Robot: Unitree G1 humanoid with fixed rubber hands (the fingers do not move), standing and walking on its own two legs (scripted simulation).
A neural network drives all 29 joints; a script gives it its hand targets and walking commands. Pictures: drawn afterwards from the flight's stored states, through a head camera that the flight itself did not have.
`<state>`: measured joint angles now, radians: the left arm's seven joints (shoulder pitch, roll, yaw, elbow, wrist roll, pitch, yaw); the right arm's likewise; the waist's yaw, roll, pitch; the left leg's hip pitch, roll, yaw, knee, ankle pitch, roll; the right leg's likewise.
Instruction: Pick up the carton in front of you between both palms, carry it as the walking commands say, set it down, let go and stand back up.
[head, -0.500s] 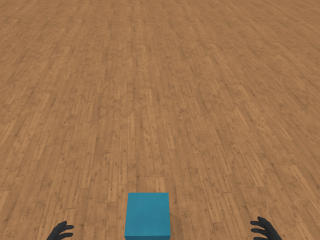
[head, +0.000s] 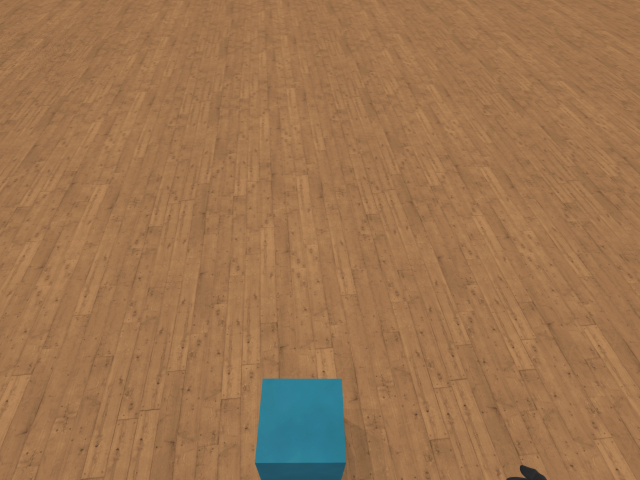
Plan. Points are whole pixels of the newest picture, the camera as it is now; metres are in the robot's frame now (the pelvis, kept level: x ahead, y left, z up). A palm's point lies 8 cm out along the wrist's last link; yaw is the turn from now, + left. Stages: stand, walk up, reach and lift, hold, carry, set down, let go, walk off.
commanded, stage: stand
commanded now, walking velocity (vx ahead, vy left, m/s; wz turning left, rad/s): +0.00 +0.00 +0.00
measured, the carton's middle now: (301, 433) +0.38 +0.04 -0.65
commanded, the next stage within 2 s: none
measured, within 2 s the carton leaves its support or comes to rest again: neither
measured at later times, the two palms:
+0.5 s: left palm out of the picture +0.06 +0.29 -0.11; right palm out of the picture +0.07 -0.29 -0.10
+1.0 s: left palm out of the picture +0.05 +0.29 -0.11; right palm out of the picture +0.07 -0.30 -0.10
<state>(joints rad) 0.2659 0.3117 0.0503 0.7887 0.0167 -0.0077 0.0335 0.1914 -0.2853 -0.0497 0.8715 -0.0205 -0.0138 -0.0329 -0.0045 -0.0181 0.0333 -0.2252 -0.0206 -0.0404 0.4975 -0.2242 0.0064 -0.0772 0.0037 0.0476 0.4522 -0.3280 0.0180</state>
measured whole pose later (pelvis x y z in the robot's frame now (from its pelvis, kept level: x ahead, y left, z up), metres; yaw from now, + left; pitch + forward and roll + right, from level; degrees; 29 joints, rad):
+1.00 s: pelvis -0.01 +0.00 +0.01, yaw +1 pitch -3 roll +0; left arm 0.23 0.34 0.04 0.93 0.00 -0.02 0.03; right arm 0.17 -0.33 -0.02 1.00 0.00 -0.01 -0.03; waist 0.00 -0.01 0.05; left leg -0.20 -0.02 -0.06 0.41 -0.15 0.00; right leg -0.05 0.00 0.03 0.38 -0.27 0.01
